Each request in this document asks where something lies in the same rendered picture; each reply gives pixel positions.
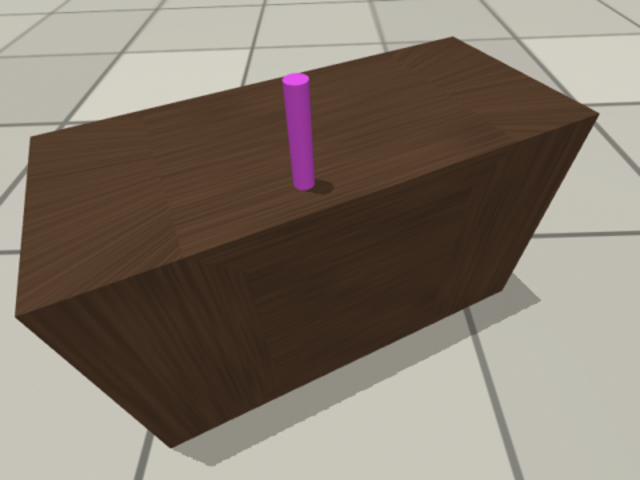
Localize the can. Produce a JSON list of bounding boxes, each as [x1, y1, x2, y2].
[[282, 73, 315, 190]]

